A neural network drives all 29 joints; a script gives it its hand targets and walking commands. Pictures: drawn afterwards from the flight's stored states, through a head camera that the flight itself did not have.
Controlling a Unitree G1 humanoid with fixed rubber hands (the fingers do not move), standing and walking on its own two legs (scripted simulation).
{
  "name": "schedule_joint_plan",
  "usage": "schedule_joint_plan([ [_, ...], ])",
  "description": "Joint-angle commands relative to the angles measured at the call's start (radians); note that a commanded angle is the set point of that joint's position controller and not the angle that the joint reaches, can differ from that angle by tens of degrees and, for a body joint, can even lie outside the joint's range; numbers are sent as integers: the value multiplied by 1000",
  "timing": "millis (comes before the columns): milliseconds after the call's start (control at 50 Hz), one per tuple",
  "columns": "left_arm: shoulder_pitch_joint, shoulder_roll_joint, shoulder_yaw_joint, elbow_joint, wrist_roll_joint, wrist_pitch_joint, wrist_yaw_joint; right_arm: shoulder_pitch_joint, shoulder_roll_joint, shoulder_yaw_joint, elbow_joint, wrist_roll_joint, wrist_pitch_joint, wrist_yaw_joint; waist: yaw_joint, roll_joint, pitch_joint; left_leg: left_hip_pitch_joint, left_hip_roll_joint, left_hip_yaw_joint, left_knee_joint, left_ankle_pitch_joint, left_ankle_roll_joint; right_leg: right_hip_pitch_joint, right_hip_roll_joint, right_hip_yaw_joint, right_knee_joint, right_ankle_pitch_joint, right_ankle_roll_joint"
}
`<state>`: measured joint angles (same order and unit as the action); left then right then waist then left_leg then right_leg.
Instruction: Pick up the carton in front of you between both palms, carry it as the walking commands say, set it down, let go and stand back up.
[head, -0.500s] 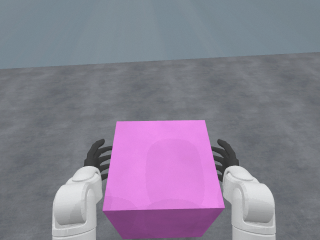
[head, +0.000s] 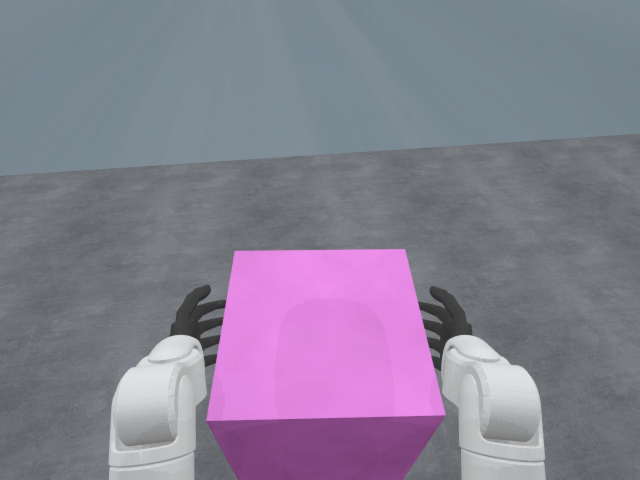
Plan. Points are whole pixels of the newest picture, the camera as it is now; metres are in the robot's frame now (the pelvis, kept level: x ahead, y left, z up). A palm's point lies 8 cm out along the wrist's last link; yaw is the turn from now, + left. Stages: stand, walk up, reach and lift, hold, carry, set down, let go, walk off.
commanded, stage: carry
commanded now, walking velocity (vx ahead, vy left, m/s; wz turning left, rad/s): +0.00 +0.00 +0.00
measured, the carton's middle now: (321, 373) +0.28 +0.00 +0.02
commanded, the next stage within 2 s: hold in 1.26 s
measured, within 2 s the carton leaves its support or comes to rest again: neither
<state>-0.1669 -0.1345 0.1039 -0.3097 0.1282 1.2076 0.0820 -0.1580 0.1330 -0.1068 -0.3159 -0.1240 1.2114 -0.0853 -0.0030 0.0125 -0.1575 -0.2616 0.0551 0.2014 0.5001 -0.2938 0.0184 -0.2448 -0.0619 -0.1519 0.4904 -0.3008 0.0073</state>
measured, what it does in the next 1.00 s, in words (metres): stands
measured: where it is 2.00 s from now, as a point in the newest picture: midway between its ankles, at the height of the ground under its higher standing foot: outside the picture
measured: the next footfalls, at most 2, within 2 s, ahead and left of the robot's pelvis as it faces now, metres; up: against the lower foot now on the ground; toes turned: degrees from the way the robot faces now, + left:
none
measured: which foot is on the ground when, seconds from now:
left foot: down 0.00-1.00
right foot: down 0.00-1.00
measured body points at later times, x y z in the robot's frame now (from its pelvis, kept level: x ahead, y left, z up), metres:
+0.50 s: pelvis +0.01 -0.01 -0.01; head -0.01 -0.01 +0.44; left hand +0.29 +0.15 +0.05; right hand +0.29 -0.16 +0.05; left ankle -0.02 +0.10 -0.74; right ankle -0.03 -0.11 -0.74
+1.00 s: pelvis -0.03 +0.00 +0.00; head -0.05 +0.00 +0.45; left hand +0.27 +0.15 +0.03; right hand +0.28 -0.15 +0.03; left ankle -0.02 +0.10 -0.74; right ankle -0.03 -0.11 -0.74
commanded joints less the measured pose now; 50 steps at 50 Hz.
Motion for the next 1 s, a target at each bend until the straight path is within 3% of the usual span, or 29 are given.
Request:
schedule_joint_plan([
  [0,-366,-872,-677,34,-391,20,-259,-421,859,696,4,396,20,260,1,-53,-202,109,113,-94,43,591,-29,100,-128,81,21,742,4],
  [120,-474,-923,-698,-20,-425,8,-259,-504,915,708,-28,421,6,259,1,-29,-232,123,107,-98,53,603,-28,117,-116,73,42,725,0],
  [260,-412,-937,-715,-1,-403,-17,-260,-437,932,717,-6,402,-21,262,3,-11,-257,142,113,-107,65,637,-16,116,-108,67,61,655,-4],
  [480,-410,-899,-705,70,-338,-160,-269,-431,895,709,63,335,-166,269,4,-13,-192,107,118,-122,18,447,-4,73,-109,77,18,437,-14],
  [660,-379,-820,-572,224,-214,-304,-262,-412,816,582,216,217,-314,266,3,-11,-134,74,117,-134,-43,298,-1,46,-108,87,-40,277,-19],
  [840,-490,-852,-421,449,-105,-503,-277,-516,848,429,447,106,-511,279,3,-9,-142,63,115,-140,-73,213,0,32,-108,91,-67,193,-23],
  [980,-524,-925,-438,494,-104,-571,-291,-550,922,440,490,101,-579,292,4,-10,-188,76,115,-141,-66,230,3,44,-107,89,-57,203,-23],
])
